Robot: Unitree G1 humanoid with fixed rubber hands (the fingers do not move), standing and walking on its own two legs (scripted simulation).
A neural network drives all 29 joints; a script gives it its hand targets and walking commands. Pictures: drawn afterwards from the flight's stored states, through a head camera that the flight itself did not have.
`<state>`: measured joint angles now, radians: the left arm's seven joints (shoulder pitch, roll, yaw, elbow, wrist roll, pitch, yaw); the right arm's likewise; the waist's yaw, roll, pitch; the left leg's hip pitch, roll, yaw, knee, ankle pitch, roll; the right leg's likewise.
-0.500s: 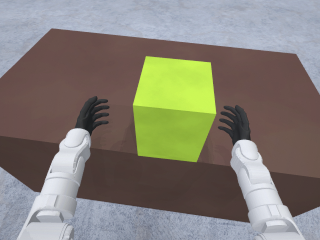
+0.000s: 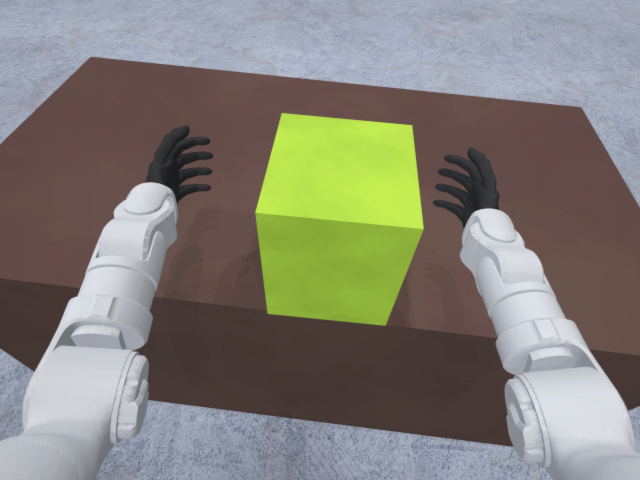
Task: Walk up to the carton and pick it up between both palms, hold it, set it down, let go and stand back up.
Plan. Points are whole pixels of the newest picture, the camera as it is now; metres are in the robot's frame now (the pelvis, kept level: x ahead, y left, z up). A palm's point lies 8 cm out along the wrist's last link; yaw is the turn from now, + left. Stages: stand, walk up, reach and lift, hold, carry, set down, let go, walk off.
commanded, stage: reach and lift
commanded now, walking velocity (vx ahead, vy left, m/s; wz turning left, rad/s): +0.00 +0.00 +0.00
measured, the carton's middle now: (336, 224) +0.48 -0.03 +0.01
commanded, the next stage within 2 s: none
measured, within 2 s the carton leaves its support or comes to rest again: neither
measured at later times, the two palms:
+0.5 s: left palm (169, 133) +0.47 +0.19 +0.18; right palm (482, 151) +0.45 -0.20 +0.18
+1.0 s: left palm (184, 197) +0.46 +0.19 +0.08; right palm (449, 210) +0.44 -0.18 +0.09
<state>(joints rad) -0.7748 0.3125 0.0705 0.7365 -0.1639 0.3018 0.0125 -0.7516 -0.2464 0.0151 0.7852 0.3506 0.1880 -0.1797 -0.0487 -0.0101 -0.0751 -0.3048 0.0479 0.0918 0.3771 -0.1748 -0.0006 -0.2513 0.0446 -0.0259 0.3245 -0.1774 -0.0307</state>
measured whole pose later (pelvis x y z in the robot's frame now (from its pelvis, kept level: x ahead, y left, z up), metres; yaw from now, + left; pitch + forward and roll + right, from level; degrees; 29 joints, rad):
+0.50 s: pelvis +0.00 +0.00 +0.00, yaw +1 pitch +13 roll -1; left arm -1.18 0.37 -0.07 1.23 -0.28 0.20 0.05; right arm -1.15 -0.28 -0.02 1.19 0.36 0.21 -0.15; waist -0.08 0.00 -0.19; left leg -0.48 0.05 0.06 0.42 -0.17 0.00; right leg -0.41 0.05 -0.05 0.34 -0.17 -0.03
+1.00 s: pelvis -0.01 +0.00 -0.01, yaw +2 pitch +20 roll -1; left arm -1.12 0.31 -0.04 1.48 -0.24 -0.15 0.02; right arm -1.02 -0.18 -0.09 1.24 0.21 -0.03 -0.13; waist -0.09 0.00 -0.23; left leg -0.66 0.04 0.05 0.46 -0.16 0.00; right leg -0.60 0.03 -0.07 0.43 -0.18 -0.04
